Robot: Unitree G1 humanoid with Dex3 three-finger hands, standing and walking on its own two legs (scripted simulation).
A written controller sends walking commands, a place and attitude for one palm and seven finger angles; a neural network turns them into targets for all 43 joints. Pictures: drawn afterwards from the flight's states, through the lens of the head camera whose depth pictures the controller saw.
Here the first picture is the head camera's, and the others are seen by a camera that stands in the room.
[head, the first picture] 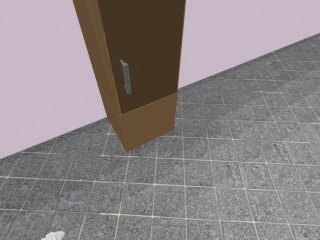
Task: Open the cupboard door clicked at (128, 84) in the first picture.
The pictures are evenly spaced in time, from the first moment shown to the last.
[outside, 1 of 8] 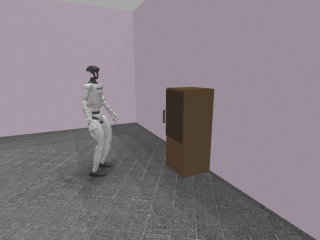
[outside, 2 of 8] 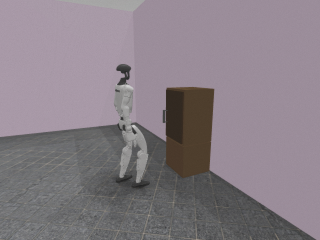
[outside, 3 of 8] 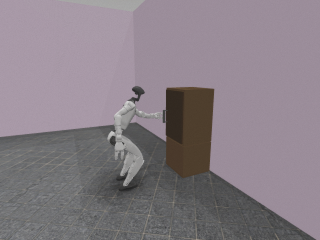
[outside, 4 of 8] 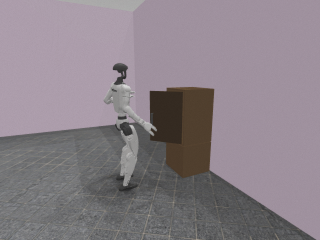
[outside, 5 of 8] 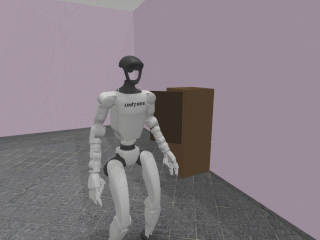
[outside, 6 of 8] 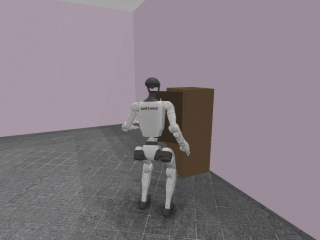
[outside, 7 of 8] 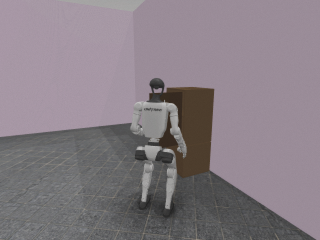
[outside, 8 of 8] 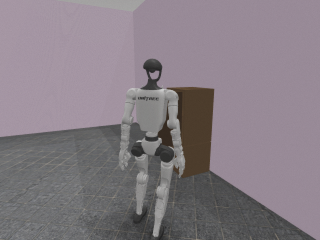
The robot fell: no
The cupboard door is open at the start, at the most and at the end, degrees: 0 93 92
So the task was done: yes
